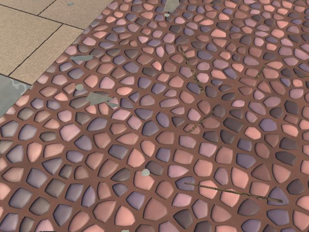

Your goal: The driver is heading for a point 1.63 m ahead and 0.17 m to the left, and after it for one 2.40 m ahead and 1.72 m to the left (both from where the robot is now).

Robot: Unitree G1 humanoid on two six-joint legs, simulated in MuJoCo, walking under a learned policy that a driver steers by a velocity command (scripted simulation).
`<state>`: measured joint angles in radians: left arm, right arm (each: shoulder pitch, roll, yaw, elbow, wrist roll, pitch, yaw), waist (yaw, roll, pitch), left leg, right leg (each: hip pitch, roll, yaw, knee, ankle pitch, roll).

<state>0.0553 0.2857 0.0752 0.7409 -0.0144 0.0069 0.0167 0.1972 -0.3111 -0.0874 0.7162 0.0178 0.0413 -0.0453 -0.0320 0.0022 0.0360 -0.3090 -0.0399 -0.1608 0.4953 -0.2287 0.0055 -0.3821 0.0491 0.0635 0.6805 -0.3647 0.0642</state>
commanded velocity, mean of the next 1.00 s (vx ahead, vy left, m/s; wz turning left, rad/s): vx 0.28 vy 0.00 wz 0.38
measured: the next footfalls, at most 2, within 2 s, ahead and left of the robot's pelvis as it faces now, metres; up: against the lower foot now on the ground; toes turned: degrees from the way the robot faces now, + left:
right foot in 0.06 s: +0.05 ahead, -0.12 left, +0.00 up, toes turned +6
left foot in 0.50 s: +0.02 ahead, +0.15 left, +0.00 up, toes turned +20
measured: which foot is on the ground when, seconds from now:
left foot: down 0.00-0.06, up 0.08-0.48, down 0.50-1.00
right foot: up 0.00-0.04, down 0.06-0.50, up 0.52-0.96, down 0.98-1.00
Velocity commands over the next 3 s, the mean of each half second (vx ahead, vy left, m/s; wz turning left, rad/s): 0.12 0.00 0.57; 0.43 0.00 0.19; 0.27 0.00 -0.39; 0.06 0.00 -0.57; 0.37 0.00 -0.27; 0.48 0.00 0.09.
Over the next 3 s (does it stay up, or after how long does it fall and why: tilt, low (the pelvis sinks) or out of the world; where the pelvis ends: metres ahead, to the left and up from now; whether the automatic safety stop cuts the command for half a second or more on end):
stays up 0.88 0.06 0.00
